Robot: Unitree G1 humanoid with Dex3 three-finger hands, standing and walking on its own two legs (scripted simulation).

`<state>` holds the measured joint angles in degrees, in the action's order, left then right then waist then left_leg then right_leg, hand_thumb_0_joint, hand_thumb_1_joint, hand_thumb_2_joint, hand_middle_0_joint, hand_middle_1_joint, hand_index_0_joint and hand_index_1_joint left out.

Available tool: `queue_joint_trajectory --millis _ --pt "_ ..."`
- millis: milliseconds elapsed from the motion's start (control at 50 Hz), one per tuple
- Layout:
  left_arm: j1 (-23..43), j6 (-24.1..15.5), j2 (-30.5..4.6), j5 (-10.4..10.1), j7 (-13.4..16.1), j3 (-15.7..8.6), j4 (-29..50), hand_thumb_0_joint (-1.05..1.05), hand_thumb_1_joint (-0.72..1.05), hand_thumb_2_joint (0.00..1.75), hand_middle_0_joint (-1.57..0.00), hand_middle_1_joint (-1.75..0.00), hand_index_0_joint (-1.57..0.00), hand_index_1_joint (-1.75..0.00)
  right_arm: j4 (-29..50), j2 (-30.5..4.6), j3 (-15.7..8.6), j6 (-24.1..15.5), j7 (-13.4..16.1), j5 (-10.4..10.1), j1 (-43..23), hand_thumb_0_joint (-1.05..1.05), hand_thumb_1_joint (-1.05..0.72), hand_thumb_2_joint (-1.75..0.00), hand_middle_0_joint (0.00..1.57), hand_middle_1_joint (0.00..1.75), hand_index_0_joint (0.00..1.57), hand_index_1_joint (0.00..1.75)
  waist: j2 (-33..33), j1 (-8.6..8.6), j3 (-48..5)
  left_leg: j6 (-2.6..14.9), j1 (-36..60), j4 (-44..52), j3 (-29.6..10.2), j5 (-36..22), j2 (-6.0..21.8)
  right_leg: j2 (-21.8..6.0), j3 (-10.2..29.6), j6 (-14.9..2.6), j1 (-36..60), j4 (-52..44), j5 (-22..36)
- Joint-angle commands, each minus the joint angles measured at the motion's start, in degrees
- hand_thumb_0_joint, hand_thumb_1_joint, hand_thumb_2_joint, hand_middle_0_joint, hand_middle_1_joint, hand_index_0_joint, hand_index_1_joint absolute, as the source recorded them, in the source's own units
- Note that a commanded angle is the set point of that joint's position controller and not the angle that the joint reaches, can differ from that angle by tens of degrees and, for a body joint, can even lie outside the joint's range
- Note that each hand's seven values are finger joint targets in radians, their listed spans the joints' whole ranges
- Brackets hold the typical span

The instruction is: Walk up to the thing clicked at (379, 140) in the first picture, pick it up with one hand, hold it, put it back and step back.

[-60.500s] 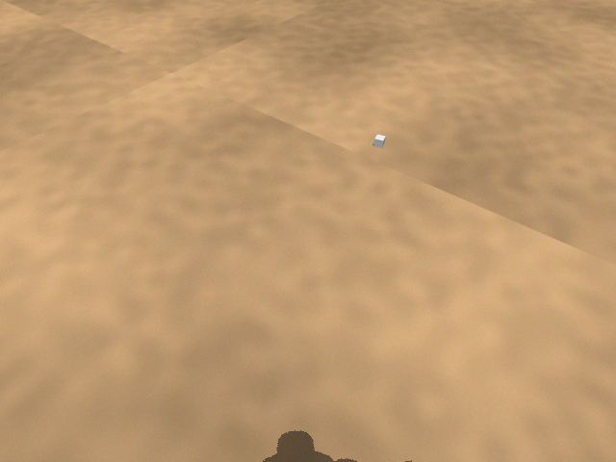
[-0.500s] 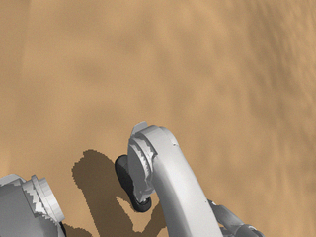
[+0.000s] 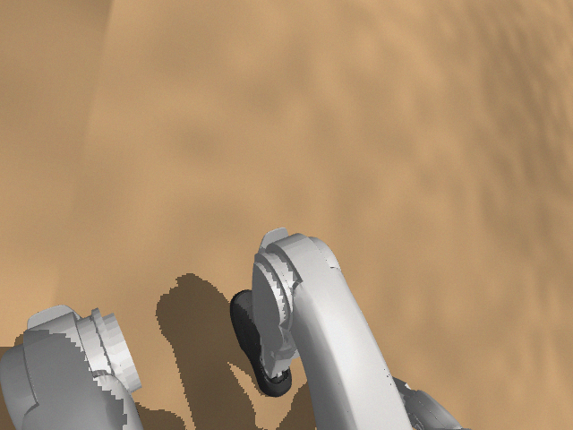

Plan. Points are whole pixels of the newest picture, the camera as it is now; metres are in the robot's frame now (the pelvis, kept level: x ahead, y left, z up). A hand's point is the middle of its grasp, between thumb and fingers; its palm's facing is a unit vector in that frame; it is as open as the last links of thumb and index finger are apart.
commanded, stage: settle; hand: left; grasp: from above
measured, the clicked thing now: out of the picture +0.48 +0.33 -0.27
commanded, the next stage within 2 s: lift in 0.38 s
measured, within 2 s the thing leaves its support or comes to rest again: neither
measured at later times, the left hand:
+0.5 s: hand out of the picture +0.45 +0.30 -0.14, palm faces -0.47 -0.03 -0.88, open 5.3 cm
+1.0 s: hand out of the picture +0.39 +0.31 -0.05, palm faces -0.48 -0.08 -0.87, open 5.2 cm
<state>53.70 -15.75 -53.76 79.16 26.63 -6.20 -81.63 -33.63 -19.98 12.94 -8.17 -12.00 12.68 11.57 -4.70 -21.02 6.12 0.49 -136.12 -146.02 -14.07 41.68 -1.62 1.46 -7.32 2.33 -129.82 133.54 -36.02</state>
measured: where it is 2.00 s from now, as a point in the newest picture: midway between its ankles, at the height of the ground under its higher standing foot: (203, 404)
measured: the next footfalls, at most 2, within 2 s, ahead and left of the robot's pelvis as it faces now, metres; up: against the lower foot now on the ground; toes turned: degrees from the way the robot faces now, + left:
none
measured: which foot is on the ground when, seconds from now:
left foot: down 0.00-1.00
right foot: down 0.00-1.00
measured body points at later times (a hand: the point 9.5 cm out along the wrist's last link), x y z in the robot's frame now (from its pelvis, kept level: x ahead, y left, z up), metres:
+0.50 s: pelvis -0.01 -0.01 +0.03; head +0.23 +0.11 +0.40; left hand +0.47 +0.30 -0.09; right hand +0.09 -0.28 -0.05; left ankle +0.06 +0.12 -0.27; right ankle +0.13 -0.14 -0.27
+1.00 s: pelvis -0.01 -0.01 +0.09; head +0.20 +0.08 +0.47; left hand +0.42 +0.31 +0.00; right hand +0.10 -0.28 -0.02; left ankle +0.06 +0.12 -0.27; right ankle +0.13 -0.14 -0.27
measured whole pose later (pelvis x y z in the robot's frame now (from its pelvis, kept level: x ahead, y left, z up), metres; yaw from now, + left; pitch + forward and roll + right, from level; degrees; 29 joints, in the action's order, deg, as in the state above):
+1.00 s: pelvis -0.01 -0.01 +0.09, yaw +9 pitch +35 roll -8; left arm 42.9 -17.3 -39.0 65.6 5.0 0.9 -55.8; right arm -36.8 -16.6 0.5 3.5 -4.7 2.8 11.9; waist 2.2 -10.7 -7.0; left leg 0.4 -124.4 -126.4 -5.9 37.6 -1.5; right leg -1.1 -1.1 2.8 -121.4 120.5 -34.8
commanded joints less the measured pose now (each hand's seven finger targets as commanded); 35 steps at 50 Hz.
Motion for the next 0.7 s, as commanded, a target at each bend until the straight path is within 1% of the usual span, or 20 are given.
queue_joint_trajectory --millis 0,20,40,80,100,120,140,220,260,360,380,420,460,480,520,540,580,620,660,680 --pt "17.15 0.15 -12.30 -3.36 -1.08 -2.06 16.14 0.00 0.67 0.30 -0.92 -0.40 -0.98 -0.33 -1.23 -19.17 -10.02 0.60 0.39 -1.70 11.08 0.00 -0.90 -0.90 0.20 0.30 0.20 0.30 34.58 -0.69 -41.65 -1.45 35.52 17.89 6.53 -19.23 1.15 1.19 -5.99 -5.12 17.08 -9.68 15.43" --pt "17.60 0.17 -8.17 -4.24 -2.24 -0.06 19.83 0.00 0.70 0.30 -0.94 -0.39 -1.00 -0.33 -0.47 -18.84 -10.75 0.93 0.46 -2.12 11.28 0.00 -0.89 -0.89 0.20 0.30 0.20 0.30 34.79 -0.36 -44.00 -1.55 36.50 18.30 6.24 -20.05 0.89 0.80 -5.81 -5.29 17.22 -9.99 15.99" --pt "17.84 0.14 -8.92 -4.70 -3.05 -0.63 20.93 0.00 0.71 0.29 -0.96 -0.37 -1.02 -0.31 -1.51 -18.80 -11.54 1.59 0.58 -2.46 11.61 0.00 -0.90 -0.90 0.20 0.30 0.20 0.30 35.18 0.57 -45.80 -1.56 37.50 18.78 6.24 -19.55 0.98 0.68 -5.52 -5.51 16.72 -10.28 15.22" --pt "19.38 0.03 -5.26 -5.52 -5.05 2.32 22.77 0.00 0.74 0.26 -0.98 -0.36 -1.04 -0.29 -1.63 -17.63 -11.75 2.40 0.51 -3.21 11.76 0.00 -0.89 -0.90 0.20 0.30 0.20 0.30 34.49 0.61 -46.36 -1.42 37.60 20.00 6.56 -18.84 0.92 0.57 -5.04 -5.51 16.65 -10.75 14.81" --pt "19.51 0.23 -1.68 -5.74 -6.19 5.20 21.24 0.00 0.76 0.27 -1.00 -0.37 -1.06 -0.30 -0.68 -16.69 -11.34 2.82 0.54 -3.69 10.65 0.00 -0.90 -0.90 0.20 0.30 0.20 0.30 32.85 0.49 -45.88 -1.10 35.80 20.27 6.84 -17.34 0.62 0.75 -4.94 -5.51 16.26 -10.98 14.08" --pt "20.90 0.14 -2.32 -6.20 -6.89 5.39 21.80 0.00 0.78 0.26 -1.01 -0.36 -1.08 -0.30 -2.51 -16.18 -11.40 3.37 0.76 -3.79 11.88 0.00 -0.90 -0.90 0.20 0.30 0.20 0.30 32.12 0.69 -45.24 -0.88 35.32 20.89 7.06 -16.31 0.45 0.53 -4.67 -5.22 16.41 -11.54 13.64" --pt "20.88 0.22 -5.56 -5.99 -7.10 3.78 21.24 0.00 0.79 0.26 -1.02 -0.36 -1.09 -0.29 -1.86 -16.44 -11.65 3.82 1.17 -4.08 11.50 0.00 -0.90 -0.90 0.20 0.30 0.20 0.30 30.99 1.32 -45.72 -0.61 34.92 20.85 7.21 -15.71 0.44 0.65 -4.48 -5.20 17.07 -11.97 13.11" --pt "21.51 -0.15 -2.92 -5.56 -9.12 5.30 20.47 0.00 0.86 0.27 -1.09 -0.33 -1.15 -0.27 -2.44 -15.81 -11.81 5.57 2.23 -4.49 12.03 0.00 -0.90 -0.90 0.20 0.30 0.20 0.30 28.95 1.72 -45.50 -0.59 35.05 21.36 8.04 -17.00 -0.29 0.25 -3.89 -5.38 17.84 -12.98 13.74" --pt "23.29 -0.58 -4.05 -6.01 -9.60 4.79 22.16 0.00 0.87 0.26 -1.10 -0.33 -1.16 -0.27 -2.00 -15.21 -11.67 6.21 2.63 -4.94 11.60 0.00 -0.90 -0.90 0.20 0.30 0.20 0.30 28.75 2.45 -46.62 -0.47 35.63 22.95 8.23 -16.00 -0.36 0.16 -3.64 -5.40 18.54 -13.34 12.93" --pt "24.39 -1.09 -3.63 -5.77 -9.53 4.96 18.99 0.00 0.87 0.25 -1.11 -0.31 -1.17 -0.25 -1.60 -14.29 -11.21 7.23 3.99 -4.96 10.58 0.00 -0.90 -0.90 0.20 0.30 0.20 0.30 25.72 2.03 -46.31 0.18 33.79 22.68 9.62 -14.82 -0.69 0.24 -3.03 -5.29 19.60 -14.83 11.93" --pt "24.58 -1.19 -5.04 -5.47 -9.38 4.42 18.65 0.00 0.86 0.24 -1.11 -0.30 -1.16 -0.24 -1.50 -14.00 -11.14 7.34 4.27 -5.12 10.18 0.00 -0.90 -0.90 0.20 0.30 0.20 0.30 25.94 2.71 -47.15 0.31 33.65 22.95 9.99 -14.23 -0.75 0.31 -2.74 -5.28 20.00 -14.95 11.30" --pt "24.38 -1.22 -4.72 -5.56 -9.23 4.24 17.74 0.00 0.87 0.23 -1.11 -0.31 -1.17 -0.25 -1.43 -13.58 -11.06 7.47 4.57 -5.06 10.25 0.00 -0.90 -0.90 0.20 0.30 0.20 0.30 26.35 3.11 -47.52 0.13 33.73 24.01 10.12 -13.70 -0.83 0.18 -2.67 -5.33 20.26 -14.83 10.65" --pt "24.96 -1.33 -5.20 -5.46 -9.35 3.95 17.10 0.00 0.88 0.28 -1.13 -0.31 -1.18 -0.26 -1.75 -13.96 -11.36 7.61 4.99 -5.13 10.44 0.00 -0.90 -0.90 0.20 0.30 0.20 0.30 25.05 2.75 -46.44 0.40 33.11 23.67 10.44 -13.26 -1.00 0.03 -2.49 -5.26 19.73 -15.80 10.21" --pt "24.50 -1.31 -3.85 -5.60 -9.63 4.66 16.06 0.00 0.89 0.20 -1.12 -0.37 -1.20 -0.29 -1.71 -13.45 -10.90 7.53 5.06 -5.04 10.84 0.00 -0.91 -0.90 0.20 0.30 0.20 0.30 24.99 2.13 -45.21 0.36 32.33 24.01 10.43 -13.20 -1.17 -0.01 -2.48 -5.30 20.29 -15.74 10.06" --pt "24.13 -1.37 -4.73 -5.79 -10.32 4.25 17.73 0.00 0.83 0.18 -1.06 -0.34 -1.14 -0.26 -1.66 -13.21 -11.29 7.63 5.31 -5.15 10.74 0.00 -0.90 -0.90 0.20 0.30 0.20 0.30 26.00 3.39 -47.71 0.28 34.47 24.96 10.66 -13.01 -0.96 0.01 -2.21 -5.35 20.90 -16.00 9.65" --pt "23.79 -1.22 -5.21 -6.61 -10.66 3.50 19.26 0.00 0.82 0.19 -1.05 -0.35 -1.13 -0.27 -1.31 -13.43 -11.73 7.78 5.44 -5.50 10.89 0.00 -0.91 -0.90 0.20 0.30 0.20 0.30 26.71 4.52 -49.41 0.26 35.39 25.75 10.77 -12.98 -1.07 -0.25 -2.00 -5.26 21.01 -16.41 9.51" --pt "21.01 -0.57 -3.74 -7.97 -11.87 3.92 19.47 0.00 0.81 0.22 -1.03 -0.39 -1.12 -0.30 -1.26 -13.08 -12.34 8.06 5.49 -5.69 11.17 0.00 -0.91 -0.90 0.20 0.30 0.20 0.30 27.04 5.24 -51.19 0.12 37.01 27.13 10.87 -13.11 -0.89 -0.33 -1.76 -5.33 22.32 -16.71 9.62" --pt "22.80 0.14 -3.47 -9.64 -13.13 3.97 24.06 0.00 0.84 0.26 -1.06 -0.40 -1.14 -0.32 -1.29 -12.60 -12.90 8.56 5.79 -6.39 11.27 0.00 -0.90 -0.90 0.20 0.30 0.20 0.30 27.35 5.27 -54.13 0.39 38.41 27.88 11.00 -13.97 -0.77 -0.34 -1.33 -5.12 23.11 -17.30 10.81" --pt "20.37 0.69 -3.26 -10.99 -14.80 3.93 24.45 0.00 0.86 0.29 -1.08 -0.40 -1.16 -0.32 -1.58 -12.36 -13.67 9.11 6.01 -6.92 11.71 0.00 -0.90 -0.90 0.20 0.30 0.20 0.30 25.61 5.75 -53.84 0.76 37.67 28.30 11.47 -13.94 -0.89 -0.37 -0.76 -5.01 24.76 -18.56 10.87" --pt "19.59 0.85 -4.71 -11.31 -15.51 3.00 25.02 0.00 0.86 0.30 -1.08 -0.41 -1.16 -0.33 -1.83 -12.69 -14.01 9.42 6.21 -7.26 11.74 0.00 -0.91 -0.90 0.20 0.30 0.20 0.30 24.39 6.11 -52.72 0.89 36.30 28.30 11.72 -13.42 -1.09 -0.55 -0.52 -5.12 24.70 -19.15 10.10"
